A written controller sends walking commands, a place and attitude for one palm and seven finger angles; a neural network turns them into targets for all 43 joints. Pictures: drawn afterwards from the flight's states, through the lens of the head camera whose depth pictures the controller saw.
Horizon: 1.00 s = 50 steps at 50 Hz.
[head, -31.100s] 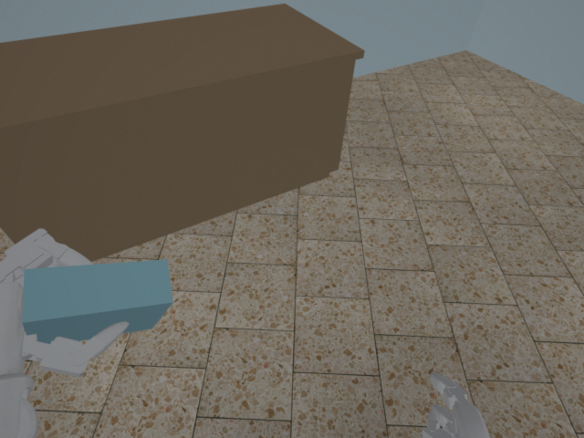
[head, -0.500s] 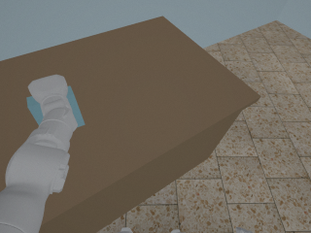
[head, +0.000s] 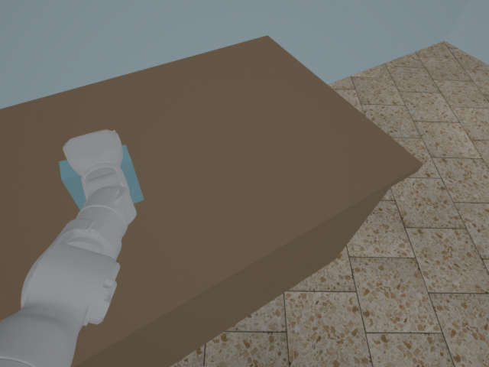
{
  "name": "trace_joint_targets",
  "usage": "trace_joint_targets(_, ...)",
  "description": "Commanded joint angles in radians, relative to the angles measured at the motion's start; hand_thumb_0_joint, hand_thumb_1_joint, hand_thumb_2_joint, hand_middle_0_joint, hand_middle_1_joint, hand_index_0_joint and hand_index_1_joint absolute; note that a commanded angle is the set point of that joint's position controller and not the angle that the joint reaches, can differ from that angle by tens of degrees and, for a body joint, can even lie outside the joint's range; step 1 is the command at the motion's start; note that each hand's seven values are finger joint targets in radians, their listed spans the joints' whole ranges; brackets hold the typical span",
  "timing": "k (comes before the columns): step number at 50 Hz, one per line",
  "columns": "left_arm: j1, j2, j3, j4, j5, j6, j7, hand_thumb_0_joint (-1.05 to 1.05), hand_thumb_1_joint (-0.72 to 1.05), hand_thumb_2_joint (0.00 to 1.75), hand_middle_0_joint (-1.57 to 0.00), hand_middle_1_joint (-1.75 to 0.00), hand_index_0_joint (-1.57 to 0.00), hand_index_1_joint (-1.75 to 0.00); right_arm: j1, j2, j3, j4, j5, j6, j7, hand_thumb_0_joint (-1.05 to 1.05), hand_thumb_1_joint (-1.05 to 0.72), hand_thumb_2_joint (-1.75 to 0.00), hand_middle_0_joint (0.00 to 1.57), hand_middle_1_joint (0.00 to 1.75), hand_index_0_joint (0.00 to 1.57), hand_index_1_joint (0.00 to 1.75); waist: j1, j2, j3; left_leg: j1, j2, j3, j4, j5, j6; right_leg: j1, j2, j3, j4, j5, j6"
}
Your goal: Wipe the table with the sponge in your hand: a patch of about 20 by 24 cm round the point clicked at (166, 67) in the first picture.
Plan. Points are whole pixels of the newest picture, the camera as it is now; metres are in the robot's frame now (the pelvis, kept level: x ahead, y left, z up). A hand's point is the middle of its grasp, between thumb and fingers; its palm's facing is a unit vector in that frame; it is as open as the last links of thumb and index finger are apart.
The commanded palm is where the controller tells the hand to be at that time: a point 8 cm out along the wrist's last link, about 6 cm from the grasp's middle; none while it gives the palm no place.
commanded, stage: wipe back along the third lane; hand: left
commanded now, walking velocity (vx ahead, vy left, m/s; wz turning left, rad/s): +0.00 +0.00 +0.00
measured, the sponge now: (108, 190) +0.44 +0.26 -0.01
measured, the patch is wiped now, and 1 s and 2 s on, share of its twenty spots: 1.00 1.00 1.00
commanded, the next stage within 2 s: none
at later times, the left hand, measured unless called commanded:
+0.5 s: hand (110, 188) +0.41 +0.24 +0.04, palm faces -0.02 -0.04 -1.00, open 9.5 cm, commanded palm +0.36 +0.20 +0.07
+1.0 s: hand (122, 214) +0.36 +0.20 +0.04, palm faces -0.02 -0.03 -1.00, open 9.4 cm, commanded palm +0.31 +0.17 +0.07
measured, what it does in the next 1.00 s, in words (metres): stands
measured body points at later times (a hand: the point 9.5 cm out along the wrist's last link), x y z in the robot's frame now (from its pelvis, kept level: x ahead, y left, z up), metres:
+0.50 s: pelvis +0.04 +0.01 +0.02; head +0.05 +0.01 +0.47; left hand +0.41 +0.23 +0.09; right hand +0.25 -0.20 -0.08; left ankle +0.03 +0.08 -0.71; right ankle +0.01 -0.11 -0.71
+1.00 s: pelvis +0.02 -0.01 +0.02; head +0.01 -0.02 +0.47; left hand +0.35 +0.20 +0.09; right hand +0.23 -0.22 -0.08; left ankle +0.03 +0.08 -0.71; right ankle +0.01 -0.11 -0.71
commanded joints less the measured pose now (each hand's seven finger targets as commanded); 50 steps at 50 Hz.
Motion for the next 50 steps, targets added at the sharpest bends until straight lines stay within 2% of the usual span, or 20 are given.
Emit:
trace_joint_targets(1,-0.174,-0.008,-0.025,-0.074,-0.024,0.011,-0.027,0.0,0.1,1.3,-1.2,-1.6,-1.2,-1.6,-0.049,-0.146,-0.052,-0.116,0.0,-0.021,-0.002,0.0,-0.9,-0.9,0.2,0.3,0.2,0.3,0.013,-0.033,-0.268,0.298,0.046,-0.037,-0.117,0.139,-0.017,0.135,-0.027,-0.029,-0.096,0.112,-0.024)
trace_joint_targets(4,-0.118,-0.048,-0.046,-0.099,-0.031,0.023,-0.033,0.0,0.1,1.3,-1.2,-1.6,-1.2,-1.6,-0.081,-0.142,-0.049,-0.131,0.003,-0.001,0.001,0.0,-0.9,-0.9,0.2,0.3,0.2,0.3,0.018,-0.086,-0.247,0.312,0.045,-0.034,-0.124,0.172,-0.019,0.171,-0.029,-0.028,-0.11,0.157,-0.024)
trace_joint_targets(7,-0.063,-0.093,-0.063,-0.154,-0.038,0.032,-0.036,0.0,0.1,1.3,-1.2,-1.6,-1.2,-1.6,-0.11,-0.136,-0.054,-0.138,0.002,0.016,0.006,0.0,-0.9,-0.9,0.2,0.3,0.2,0.3,0.034,-0.07,-0.261,0.375,0.049,-0.036,-0.124,0.261,-0.026,0.192,-0.029,-0.034,-0.106,0.233,-0.031)
trace_joint_targets(9,-0.032,-0.163,-0.116,-0.208,-0.041,0.05,-0.044,0.0,0.1,1.3,-1.2,-1.6,-1.2,-1.6,-0.14,-0.128,-0.052,-0.153,0.003,0.031,0.011,0.0,-0.9,-0.9,0.2,0.3,0.2,0.3,0.035,-0.059,-0.251,0.403,0.047,-0.035,-0.127,0.311,-0.031,0.204,-0.029,-0.036,-0.108,0.276,-0.035)
trace_joint_targets(15,0.097,-0.192,-0.119,-0.353,-0.064,0.114,-0.06,0.0,0.1,1.3,-1.2,-1.6,-1.2,-1.6,-0.227,-0.123,-0.054,-0.184,0.007,0.078,0.021,0.0,-0.9,-0.9,0.2,0.3,0.2,0.3,0.072,-0.069,-0.249,0.474,0.053,-0.05,-0.136,0.485,-0.045,0.277,-0.037,-0.041,-0.11,0.39,-0.046)
trace_joint_targets(18,0.138,-0.228,-0.183,-0.404,-0.041,0.16,-0.084,0.0,0.1,1.3,-1.2,-1.6,-1.2,-1.6,-0.254,-0.124,-0.051,-0.194,0.004,0.11,0.024,0.0,-0.9,-0.9,0.2,0.3,0.2,0.3,0.07,-0.074,-0.232,0.505,0.053,-0.053,-0.14,0.517,-0.048,0.29,-0.037,-0.045,-0.119,0.406,-0.049)
trace_joint_targets(21,0.19,-0.2,-0.168,-0.465,-0.036,0.176,-0.101,0.0,0.1,1.3,-1.2,-1.6,-1.2,-1.6,-0.285,-0.127,-0.045,-0.211,0.004,0.13,0.019,0.0,-0.9,-0.9,0.2,0.3,0.2,0.3,0.085,-0.077,-0.227,0.506,0.044,-0.05,-0.143,0.54,-0.048,0.336,-0.04,-0.039,-0.12,0.45,-0.055)
trace_joint_targets(27,0.264,-0.202,-0.191,-0.548,-0.035,0.19,-0.12,0.0,0.1,1.3,-1.2,-1.6,-1.2,-1.6,-0.336,-0.122,-0.033,-0.236,0.012,0.148,0.013,0.0,-0.9,-0.9,0.2,0.3,0.2,0.3,0.1,-0.082,-0.193,0.504,0.035,-0.048,-0.169,0.491,-0.049,0.37,-0.044,-0.033,-0.134,0.436,-0.062)
trace_joint_targets(30,0.306,-0.17,-0.154,-0.588,-0.041,0.195,-0.119,0.0,0.1,1.3,-1.2,-1.6,-1.2,-1.6,-0.361,-0.127,-0.032,-0.243,0.014,0.15,0.012,0.0,-0.9,-0.9,0.2,0.3,0.2,0.3,0.12,-0.091,-0.197,0.499,0.034,-0.052,-0.181,0.473,-0.052,0.394,-0.045,-0.023,-0.136,0.433,-0.067)
trace_joint_targets(32,0.283,-0.223,-0.217,-0.609,-0.035,0.201,-0.122,0.0,0.1,1.3,-1.2,-1.6,-1.2,-1.6,-0.367,-0.119,-0.03,-0.247,0.016,0.153,0.016,0.0,-0.9,-0.9,0.2,0.3,0.2,0.3,0.106,-0.078,-0.177,0.508,0.036,-0.053,-0.181,0.465,-0.051,0.373,-0.044,-0.033,-0.133,0.41,-0.067)
trace_joint_targets(35,0.311,-0.196,-0.182,-0.612,-0.04,0.207,-0.12,0.0,0.1,1.3,-1.2,-1.6,-1.2,-1.6,-0.386,-0.124,-0.031,-0.247,0.016,0.151,0.016,0.0,-0.9,-0.9,0.2,0.3,0.2,0.3,0.124,-0.092,-0.17,0.496,0.034,-0.057,-0.195,0.408,-0.047,0.376,-0.04,-0.024,-0.143,0.369,-0.073)
trace_joint_targets(37,0.266,-0.253,-0.251,-0.621,-0.033,0.21,-0.122,0.0,0.1,1.3,-1.2,-1.6,-1.2,-1.6,-0.389,-0.118,-0.028,-0.249,0.019,0.152,0.019,0.0,-0.9,-0.9,0.2,0.3,0.2,0.3,0.102,-0.091,-0.143,0.498,0.036,-0.059,-0.2,0.372,-0.046,0.349,-0.039,-0.035,-0.142,0.322,-0.071)
trace_joint_targets(39,0.278,-0.242,-0.238,-0.61,-0.034,0.209,-0.122,0.0,0.1,1.3,-1.2,-1.6,-1.2,-1.6,-0.389,-0.119,-0.03,-0.246,0.018,0.149,0.019,0.0,-0.9,-0.9,0.2,0.3,0.2,0.3,0.11,-0.09,-0.151,0.493,0.03,-0.051,-0.204,0.332,-0.04,0.354,-0.038,-0.03,-0.147,0.298,-0.074)
trace_joint_targets(40,0.314,-0.202,-0.188,-0.616,-0.036,0.204,-0.119,0.0,0.1,1.3,-1.2,-1.6,-1.2,-1.6,-0.394,-0.124,-0.032,-0.247,0.016,0.147,0.018,0.0,-0.9,-0.9,0.2,0.3,0.2,0.3,0.131,-0.098,-0.163,0.482,0.027,-0.054,-0.204,0.332,-0.039,0.374,-0.036,-0.017,-0.146,0.313,-0.079)
trace_joint_targets(42,0.325,-0.242,-0.242,-0.639,-0.034,0.201,-0.122,0.0,0.1,1.3,-1.2,-1.6,-1.2,-1.6,-0.4,-0.119,-0.03,-0.257,0.02,0.149,0.02,0.0,-0.9,-0.9,0.2,0.3,0.2,0.3,0.114,-0.119,-0.155,0.473,0.023,-0.047,-0.202,0.309,-0.034,0.382,-0.041,-0.017,-0.147,0.315,-0.072)
trace_joint_targets(44,0.342,-0.234,-0.231,-0.634,-0.037,0.203,-0.119,0.0,0.1,1.3,-1.2,-1.6,-1.2,-1.6,-0.404,-0.118,-0.028,-0.255,0.022,0.147,0.018,0.0,-0.9,-0.9,0.2,0.3,0.2,0.3,0.118,-0.118,-0.14,0.464,0.02,-0.043,-0.21,0.275,-0.033,0.378,-0.04,-0.011,-0.154,0.283,-0.072)
trace_joint_targets(45,0.366,-0.206,-0.191,-0.645,-0.047,0.202,-0.119,0.0,0.1,1.3,-1.2,-1.6,-1.2,-1.6,-0.413,-0.122,-0.028,-0.258,0.022,0.145,0.018,0.0,-0.9,-0.9,0.2,0.3,0.2,0.3,0.136,-0.114,-0.137,0.452,0.019,-0.047,-0.216,0.266,-0.032,0.387,-0.038,-0.001,-0.158,0.282,-0.077)
trace_joint_targets(47,0.362,-0.225,-0.226,-0.668,-0.046,0.202,-0.119,0.0,0.1,1.3,-1.2,-1.6,-1.2,-1.6,-0.414,-0.119,-0.026,-0.263,0.024,0.143,0.016,0.0,-0.9,-0.9,0.2,0.3,0.2,0.3,0.12,-0.127,-0.127,0.455,0.016,-0.038,-0.217,0.244,-0.028,0.392,-0.041,-0.002,-0.165,0.273,-0.069)
trace_joint_targets(49,0.386,-0.223,-0.223,-0.67,-0.051,0.208,-0.118,0.0,0.1,1.3,-1.2,-1.6,-1.2,-1.6,-0.421,-0.118,-0.023,-0.266,0.026,0.14,0.014,0.0,-0.9,-0.9,0.2,0.3,0.2,0.3,0.126,-0.118,-0.106,0.444,0.013,-0.034,-0.228,0.214,-0.029,0.389,-0.042,0.005,-0.174,0.239,-0.068)
trace_joint_targets(50,0.391,-0.185,-0.179,-0.679,-0.058,0.206,-0.116,0.0,0.1,1.3,-1.2,-1.6,-1.2,-1.6,-0.432,-0.122,-0.025,-0.264,0.026,0.138,0.012,0.0,-0.9,-0.9,0.2,0.3,0.2,0.3,0.14,-0.114,-0.105,0.442,0.013,-0.041,-0.234,0.201,-0.03,0.386,-0.038,0.016,-0.18,0.22,-0.073)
